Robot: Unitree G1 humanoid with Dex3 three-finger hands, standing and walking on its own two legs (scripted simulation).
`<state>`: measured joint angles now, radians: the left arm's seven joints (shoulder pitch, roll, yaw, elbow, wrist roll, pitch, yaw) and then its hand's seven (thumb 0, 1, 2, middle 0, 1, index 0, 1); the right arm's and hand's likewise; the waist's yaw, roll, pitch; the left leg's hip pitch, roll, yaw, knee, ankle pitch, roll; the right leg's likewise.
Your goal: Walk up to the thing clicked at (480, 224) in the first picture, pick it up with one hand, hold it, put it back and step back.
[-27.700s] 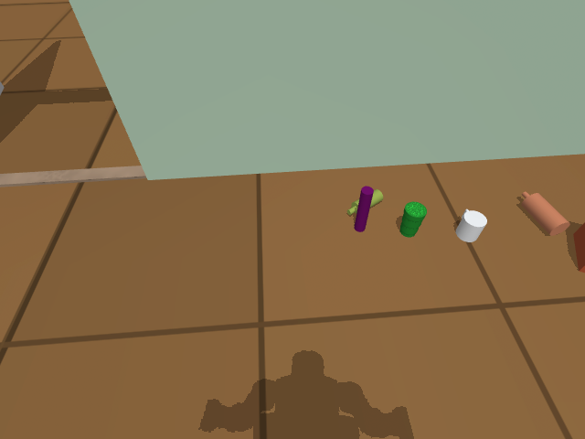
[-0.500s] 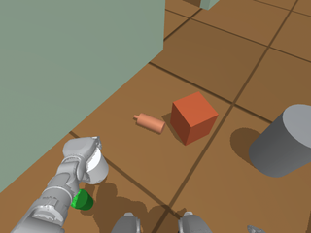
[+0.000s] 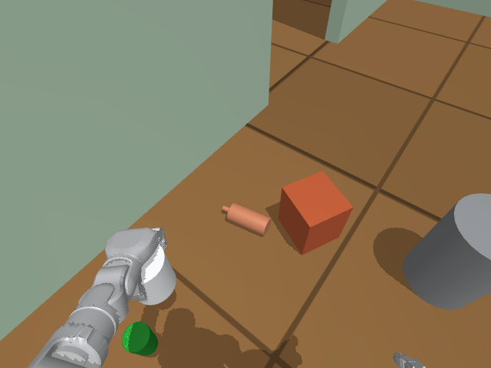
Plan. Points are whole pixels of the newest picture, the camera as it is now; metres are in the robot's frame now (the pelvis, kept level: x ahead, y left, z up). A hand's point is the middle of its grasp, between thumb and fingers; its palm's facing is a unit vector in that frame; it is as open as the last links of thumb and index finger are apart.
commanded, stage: hold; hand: left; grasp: from above
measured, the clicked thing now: (142, 268) +0.33 +0.23 -0.12
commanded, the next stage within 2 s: crouch in 1.70 s
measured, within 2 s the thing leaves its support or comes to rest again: neither
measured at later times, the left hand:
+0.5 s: hand (136, 271) +0.29 +0.21 -0.04, palm faces -0.45 -0.05 -0.89, open 11.6 cm
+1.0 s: hand (128, 283) +0.26 +0.22 -0.02, palm faces -0.44 -0.04 -0.90, open 11.5 cm
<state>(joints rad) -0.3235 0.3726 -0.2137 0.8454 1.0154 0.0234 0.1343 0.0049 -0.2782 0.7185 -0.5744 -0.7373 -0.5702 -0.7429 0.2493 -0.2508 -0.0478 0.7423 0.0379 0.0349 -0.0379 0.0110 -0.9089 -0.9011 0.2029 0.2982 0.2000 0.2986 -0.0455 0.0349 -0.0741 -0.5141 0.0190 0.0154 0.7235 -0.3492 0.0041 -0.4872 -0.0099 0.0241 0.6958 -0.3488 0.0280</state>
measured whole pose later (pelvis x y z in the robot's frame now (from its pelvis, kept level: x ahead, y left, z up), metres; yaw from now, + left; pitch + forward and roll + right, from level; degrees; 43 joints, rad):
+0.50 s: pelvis -0.01 -0.01 +0.01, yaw +0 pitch +3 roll +0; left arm -0.27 0.38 -0.22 0.76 1.00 0.02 0.05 0.01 -0.28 0.72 -0.58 -0.73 -0.58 -0.74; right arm 0.22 -0.27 -0.05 0.71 0.04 0.06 -0.04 0.01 -0.91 -0.90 0.20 0.30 0.20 0.30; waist -0.02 0.04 -0.04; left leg -0.37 0.02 0.02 0.60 -0.29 0.00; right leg -0.35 -0.01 0.03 0.58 -0.29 0.02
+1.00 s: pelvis -0.03 +0.00 +0.02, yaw +0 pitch +0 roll +0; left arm -0.25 0.39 -0.24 0.69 0.99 0.01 0.00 0.01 -0.28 0.72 -0.57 -0.74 -0.57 -0.74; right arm 0.19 -0.26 -0.02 0.70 0.05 0.05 -0.05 0.01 -0.91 -0.91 0.20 0.30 0.20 0.30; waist 0.00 0.05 -0.02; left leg -0.31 0.02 0.03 0.53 -0.23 0.00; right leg -0.30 -0.01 0.03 0.53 -0.24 0.02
